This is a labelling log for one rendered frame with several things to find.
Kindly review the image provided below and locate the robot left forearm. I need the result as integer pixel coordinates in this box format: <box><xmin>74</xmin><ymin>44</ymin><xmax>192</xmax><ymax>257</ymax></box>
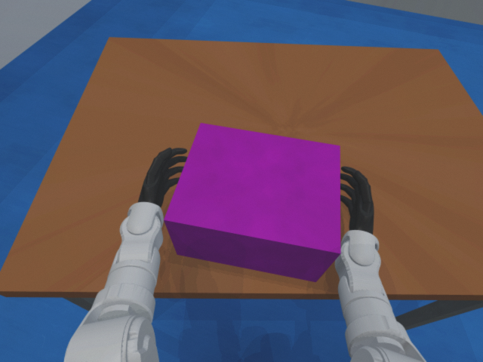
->
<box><xmin>64</xmin><ymin>202</ymin><xmax>164</xmax><ymax>362</ymax></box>

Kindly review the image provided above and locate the table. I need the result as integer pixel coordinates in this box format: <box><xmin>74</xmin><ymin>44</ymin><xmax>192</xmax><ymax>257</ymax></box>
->
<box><xmin>0</xmin><ymin>37</ymin><xmax>483</xmax><ymax>330</ymax></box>

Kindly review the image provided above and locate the robot right upper arm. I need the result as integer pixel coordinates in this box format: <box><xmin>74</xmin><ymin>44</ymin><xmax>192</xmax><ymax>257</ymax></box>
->
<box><xmin>350</xmin><ymin>345</ymin><xmax>422</xmax><ymax>362</ymax></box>

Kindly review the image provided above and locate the carton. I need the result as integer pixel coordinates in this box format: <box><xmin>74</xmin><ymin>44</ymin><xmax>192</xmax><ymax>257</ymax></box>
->
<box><xmin>164</xmin><ymin>123</ymin><xmax>340</xmax><ymax>282</ymax></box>

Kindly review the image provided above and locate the robot left upper arm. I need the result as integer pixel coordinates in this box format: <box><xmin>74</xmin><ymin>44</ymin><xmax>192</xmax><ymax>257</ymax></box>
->
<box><xmin>66</xmin><ymin>314</ymin><xmax>159</xmax><ymax>362</ymax></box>

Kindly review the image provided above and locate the left robot hand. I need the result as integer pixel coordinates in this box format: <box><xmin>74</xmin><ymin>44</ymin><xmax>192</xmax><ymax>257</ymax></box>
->
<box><xmin>138</xmin><ymin>148</ymin><xmax>187</xmax><ymax>207</ymax></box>

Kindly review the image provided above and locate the right robot hand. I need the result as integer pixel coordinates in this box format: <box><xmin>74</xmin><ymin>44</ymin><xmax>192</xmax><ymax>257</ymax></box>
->
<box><xmin>340</xmin><ymin>167</ymin><xmax>374</xmax><ymax>234</ymax></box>

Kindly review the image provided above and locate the robot right forearm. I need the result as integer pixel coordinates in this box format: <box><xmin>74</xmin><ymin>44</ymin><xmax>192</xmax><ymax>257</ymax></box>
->
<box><xmin>335</xmin><ymin>230</ymin><xmax>426</xmax><ymax>362</ymax></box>

